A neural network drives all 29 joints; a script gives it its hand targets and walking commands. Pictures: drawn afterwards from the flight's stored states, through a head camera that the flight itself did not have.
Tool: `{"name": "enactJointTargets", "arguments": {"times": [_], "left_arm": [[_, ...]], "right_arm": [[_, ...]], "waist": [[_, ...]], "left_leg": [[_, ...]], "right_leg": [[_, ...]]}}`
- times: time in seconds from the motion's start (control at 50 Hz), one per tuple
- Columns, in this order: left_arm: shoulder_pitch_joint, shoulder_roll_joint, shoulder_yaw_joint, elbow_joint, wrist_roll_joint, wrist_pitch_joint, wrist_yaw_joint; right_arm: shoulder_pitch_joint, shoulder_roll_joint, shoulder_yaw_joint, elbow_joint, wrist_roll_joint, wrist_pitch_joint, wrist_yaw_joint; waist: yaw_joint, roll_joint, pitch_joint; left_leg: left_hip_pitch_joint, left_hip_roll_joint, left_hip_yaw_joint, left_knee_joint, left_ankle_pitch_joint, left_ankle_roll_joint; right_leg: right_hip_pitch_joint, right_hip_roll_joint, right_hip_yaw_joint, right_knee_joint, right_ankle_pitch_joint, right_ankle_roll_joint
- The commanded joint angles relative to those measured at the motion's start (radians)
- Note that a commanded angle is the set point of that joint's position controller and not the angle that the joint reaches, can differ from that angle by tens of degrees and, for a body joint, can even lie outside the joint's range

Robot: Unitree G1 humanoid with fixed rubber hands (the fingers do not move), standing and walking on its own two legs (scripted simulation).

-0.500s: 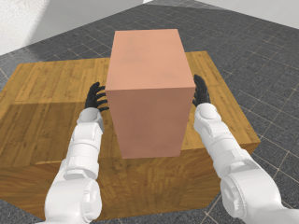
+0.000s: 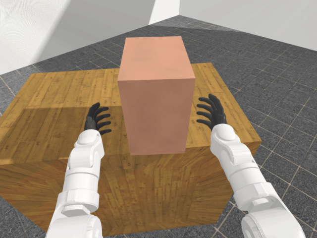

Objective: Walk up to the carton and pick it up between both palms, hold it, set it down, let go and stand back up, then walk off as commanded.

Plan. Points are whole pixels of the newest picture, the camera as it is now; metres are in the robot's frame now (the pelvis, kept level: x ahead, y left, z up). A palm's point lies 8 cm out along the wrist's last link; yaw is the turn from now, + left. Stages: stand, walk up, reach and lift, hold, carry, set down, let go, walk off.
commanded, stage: set down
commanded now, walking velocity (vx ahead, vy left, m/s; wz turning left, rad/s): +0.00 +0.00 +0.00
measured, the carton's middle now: (155, 96) +0.51 +0.05 +0.12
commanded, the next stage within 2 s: none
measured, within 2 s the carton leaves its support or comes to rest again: neither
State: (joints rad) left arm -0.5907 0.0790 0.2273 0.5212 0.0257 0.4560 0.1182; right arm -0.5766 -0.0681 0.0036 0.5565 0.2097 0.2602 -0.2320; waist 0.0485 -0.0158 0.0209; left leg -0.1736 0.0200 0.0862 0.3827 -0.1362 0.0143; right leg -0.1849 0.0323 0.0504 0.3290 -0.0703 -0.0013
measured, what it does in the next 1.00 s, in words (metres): stands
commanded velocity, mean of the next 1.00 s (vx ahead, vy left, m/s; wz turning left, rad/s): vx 0.00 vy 0.00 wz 0.00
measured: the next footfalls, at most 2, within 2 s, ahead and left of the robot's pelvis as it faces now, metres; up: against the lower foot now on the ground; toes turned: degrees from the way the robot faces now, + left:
none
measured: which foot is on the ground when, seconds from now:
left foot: down 0.00-1.00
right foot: down 0.00-1.00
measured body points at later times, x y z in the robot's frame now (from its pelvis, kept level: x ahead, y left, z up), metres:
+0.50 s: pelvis +0.01 +0.00 +0.00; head +0.00 +0.01 +0.45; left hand +0.32 +0.21 +0.09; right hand +0.34 -0.15 +0.10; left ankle +0.05 +0.11 -0.74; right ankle +0.07 -0.11 -0.74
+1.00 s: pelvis +0.03 +0.00 +0.00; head +0.04 +0.02 +0.45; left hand +0.26 +0.21 +0.06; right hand +0.28 -0.17 +0.08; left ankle +0.05 +0.11 -0.74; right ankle +0.07 -0.11 -0.74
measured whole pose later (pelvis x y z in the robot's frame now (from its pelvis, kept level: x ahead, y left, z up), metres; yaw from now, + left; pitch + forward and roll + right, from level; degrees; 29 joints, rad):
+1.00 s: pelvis +0.03 +0.00 +0.00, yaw +0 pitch -2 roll -1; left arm 0.23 0.08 0.05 -0.39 -0.07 0.59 0.08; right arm 0.27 -0.12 0.01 -0.35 0.26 0.35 -0.15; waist 0.06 -0.02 0.03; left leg -0.17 0.02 0.09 0.38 -0.18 0.01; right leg -0.18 0.03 0.05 0.33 -0.12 0.00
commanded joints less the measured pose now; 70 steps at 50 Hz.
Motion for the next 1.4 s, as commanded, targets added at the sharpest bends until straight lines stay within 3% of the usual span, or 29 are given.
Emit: {"name": "enactJointTargets", "arguments": {"times": [0.0, 0.06, 0.1, 0.12, 0.14, 0.22, 0.32, 0.34, 0.38, 0.42, 0.48, 0.52, 0.56, 0.68, 0.78, 0.88, 0.98, 1.0, 1.02, 1.1, 1.12, 1.14, 1.16, 1.2, 1.22, 1.24, 1.32, 1.36, 1.38], "left_arm": [[-0.425, 0.175, -0.087, -0.290, -0.078, -0.014, 0.017], [-0.290, 0.131, -0.114, -0.401, -0.078, 0.009, 0.023], [-0.298, 0.142, -0.099, -0.406, -0.074, 0.036, 0.015], [-0.162, 0.121, -0.108, -0.466, -0.055, 0.057, 0.017], [-0.274, 0.152, -0.101, -0.470, -0.070, 0.067, 0.013], [-0.175, 0.127, -0.139, -0.573, -0.090, 0.110, 0.016], [0.030, 0.106, -0.131, -0.723, -0.089, 0.145, 0.014], [-0.076, 0.130, -0.149, -0.768, -0.101, 0.151, 0.012], [0.147, 0.091, -0.126, -0.821, -0.075, 0.181, 0.008], [0.087, 0.095, -0.163, -0.833, -0.103, 0.186, 0.004], [0.238, 0.089, -0.167, -0.992, -0.107, 0.191, 0.000], [0.208, 0.098, -0.173, -0.981, -0.114, 0.196, 0.000], [0.383, 0.088, -0.192, -1.071, -0.118, 0.201, -0.012], [0.444, 0.120, -0.199, -1.110, -0.145, 0.169, -0.015], [0.545, 0.134, -0.223, -1.221, -0.151, 0.121, -0.013], [0.747, 0.121, -0.209, -1.145, -0.144, 0.132, -0.052], [0.774, 0.159, -0.230, -1.313, -0.163, 0.054, -0.037], [0.804, 0.159, -0.227, -1.259, -0.166, 0.051, -0.037], [0.774, 0.180, -0.228, -1.357, -0.172, 0.026, -0.026], [0.793, 0.164, -0.264, -1.178, -0.163, 0.041, -0.021], [0.802, 0.166, -0.251, -1.258, -0.176, 0.024, -0.016], [0.815, 0.148, -0.259, -1.040, -0.157, 0.061, -0.038], [0.776, 0.169, -0.256, -1.221, -0.188, 0.023, -0.025], [0.774, 0.135, -0.263, -0.994, -0.150, 0.057, -0.046], [0.764, 0.169, -0.245, -1.094, -0.156, 0.041, -0.036], [0.785, 0.166, -0.225, -0.995, -0.147, 0.057, -0.040], [0.767, 0.177, -0.216, -0.999, -0.153, 0.037, -0.049], [0.793, 0.178, -0.200, -0.871, -0.152, 0.041, -0.070], [0.792, 0.196, -0.200, -0.975, -0.161, 0.025, -0.067]], "right_arm": [[-0.400, -0.045, -0.047, -0.183, 0.041, -0.003, -0.001], [-0.266, -0.053, -0.058, -0.263, 0.048, -0.018, 0.001], [-0.285, -0.050, -0.039, -0.276, 0.063, -0.005, -0.009], [-0.153, -0.057, -0.043, -0.294, 0.065, -0.010, -0.005], [-0.240, -0.064, -0.059, -0.295, 0.063, 0.011, -0.009], [-0.172, -0.089, -0.068, -0.402, 0.071, 0.022, -0.005], [0.067, -0.067, -0.027, -0.470, 0.103, 0.039, -0.001], [-0.036, -0.105, -0.045, -0.521, 0.110, 0.050, 0.002], [0.188, -0.092, -0.028, -0.553, 0.113, 0.044, 0.007], [0.107, -0.111, -0.021, -0.635, 0.135, 0.050, 0.010], [0.252, -0.117, -0.014, -0.738, 0.147, 0.046, 0.023], [0.254, -0.109, -0.001, -0.784, 0.154, 0.051, 0.031], [0.418, -0.144, 0.001, -0.851, 0.150, 0.040, 0.042], [0.506, -0.130, 0.014, -0.948, 0.110, 0.057, 0.067], [0.632, -0.120, 0.015, -1.050, 0.085, 0.048, 0.077], [0.829, -0.142, 0.028, -1.058, 0.035, 0.061, 0.074], [0.842, -0.140, 0.011, -1.168, 0.027, 0.027, 0.093], [0.885, -0.148, 0.010, -1.121, 0.015, 0.026, 0.103], [0.878, -0.147, 0.018, -1.179, 0.029, 0.009, 0.105], [0.867, -0.162, -0.007, -1.070, 0.006, 0.032, 0.132], [0.888, -0.154, 0.008, -1.137, 0.029, 0.034, 0.135], [0.891, -0.143, 0.022, -0.974, -0.025, 0.060, 0.134], [0.840, -0.159, -0.006, -1.127, 0.014, 0.038, 0.140], [0.820, -0.155, -0.002, -0.953, -0.031, 0.075, 0.153], [0.815, -0.154, -0.011, -1.055, -0.006, 0.057, 0.147], [0.830, -0.167, -0.015, -0.990, -0.019, 0.063, 0.152], [0.809, -0.172, -0.018, -1.036, -0.017, 0.035, 0.152], [0.835, -0.140, 0.004, -0.978, -0.045, 0.027, 0.150], [0.839, -0.132, 0.010, -1.051, -0.033, 0.014, 0.144]], "waist": [[0.002, 0.025, -0.248], [-0.019, 0.036, -0.269], [0.000, 0.034, -0.247], [-0.025, 0.020, -0.227], [-0.021, 0.027, -0.245], [-0.048, 0.025, -0.244], [-0.019, 0.006, -0.189], [-0.022, 0.033, -0.235], [-0.023, 0.014, -0.198], [-0.020, 0.005, -0.222], [-0.018, 0.024, -0.234], [-0.006, 0.007, -0.237], [-0.007, 0.018, -0.182], [0.016, 0.014, -0.154], [0.016, 0.028, -0.189], [0.000, 0.004, -0.125], [0.000, 0.057, -0.136], [0.005, 0.030, -0.120], [0.014, 0.062, -0.151], [0.000, 0.078, -0.049], [0.002, 0.063, -0.064], [-0.017, 0.040, 0.001], [0.005, 0.068, -0.074], [0.001, 0.071, 0.022], [0.003, 0.070, -0.033], [0.019, 0.053, 0.000], [0.029, 0.040, -0.061], [0.030, -0.023, -0.003], [0.033, -0.016, -0.052]], "left_leg": [[-0.016, -0.019, -0.022, -0.136, -0.243, 0.001], [0.010, -0.006, -0.054, -0.153, -0.233, -0.006], [0.022, -0.019, -0.033, -0.137, -0.212, -0.008], [0.056, -0.019, -0.044, -0.133, -0.168, -0.009], [0.042, -0.023, -0.033, -0.136, -0.221, -0.007], [0.029, -0.023, -0.044, -0.138, -0.216, -0.009], [0.067, -0.020, -0.043, -0.145, -0.161, -0.009], [0.051, -0.019, -0.044, -0.144, -0.214, -0.011], [0.108, -0.020, -0.049, -0.142, -0.130, -0.019], [0.088, -0.027, -0.039, -0.134, -0.141, -0.020], [0.136, -0.026, -0.041, -0.123, -0.062, -0.030], [0.113, -0.028, -0.034, -0.117, -0.101, -0.031], [0.163, -0.023, -0.042, -0.127, -0.060, -0.031], [0.125, -0.012, -0.033, -0.149, -0.150, -0.040], [0.174, -0.011, -0.023, -0.129, -0.047, -0.042], [0.236, -0.025, 0.004, -0.102, 0.088, -0.049], [0.212, -0.014, -0.011, -0.111, 0.099, -0.051], [0.211, -0.012, -0.011, -0.110, 0.086, -0.047], [0.201, -0.005, -0.015, -0.116, 0.086, -0.042], [0.105, 0.022, -0.026, -0.175, -0.113, -0.031], [0.089, 0.023, -0.027, -0.186, -0.118, -0.016], [0.072, 0.022, -0.024, -0.196, -0.193, -0.018], [0.056, 0.040, -0.038, -0.210, -0.194, -0.005], [0.007, 0.040, -0.036, -0.236, -0.269, -0.011], [-0.015, 0.055, -0.051, -0.242, -0.278, 0.007], [-0.006, 0.030, -0.031, -0.234, -0.267, 0.007], [0.044, 0.026, -0.021, -0.202, -0.173, 0.004], [0.065, 0.002, 0.003, -0.174, -0.133, 0.003], [0.101, 0.005, 0.000, -0.164, -0.093, 0.006]], "right_leg": [[0.178, 0.016, -0.044, -0.046, -0.263, 0.016], [0.275, 0.037, -0.064, -0.026, -0.161, 0.019], [0.237, 0.026, -0.053, -0.031, -0.194, 0.021], [0.257, 0.021, -0.056, -0.040, -0.143, 0.020], [0.221, 0.015, -0.051, -0.044, -0.206, 0.023], [0.228, 0.018, -0.056, -0.028, -0.187, 0.022], [0.258, 0.019, -0.061, -0.032, -0.149, 0.022], [0.235, 0.022, -0.058, -0.016, -0.186, 0.025], [0.264, 0.015, -0.053, -0.035, -0.114, 0.015], [0.206, 0.021, -0.062, -0.025, -0.167, 0.018], [0.217, 0.013, -0.058, -0.026, -0.110, 0.007], [0.187, 0.013, -0.060, -0.019, -0.155, 0.007], [0.193, 0.011, -0.057, -0.027, -0.115, 0.006], [0.142, -0.003, -0.045, -0.046, -0.210, -0.003], [0.131, -0.012, -0.032, -0.041, -0.143, -0.003], [0.117, -0.016, -0.013, -0.079, -0.067, -0.013], [0.107, 0.000, -0.026, -0.059, -0.046, -0.015], [0.098, -0.002, -0.027, -0.065, -0.070, -0.019], [0.106, 0.004, -0.031, -0.050, -0.055, -0.020], [0.117, 0.006, -0.022, -0.052, -0.148, -0.021], [0.155, 0.000, -0.019, -0.052, -0.124, -0.019], [0.123, -0.010, -0.005, -0.068, -0.193, -0.015], [0.171, -0.002, -0.019, -0.038, -0.157, -0.004], [0.158, -0.002, -0.013, -0.054, -0.234, -0.013], [0.216, -0.002, -0.012, -0.029, -0.183, -0.002], [0.192, -0.010, -0.008, -0.046, -0.216, -0.003], [0.174, -0.015, -0.007, -0.047, -0.182, -0.010], [0.130, -0.040, 0.012, -0.088, -0.208, -0.012], [0.137, -0.041, 0.015, -0.078, -0.180, -0.011]]}}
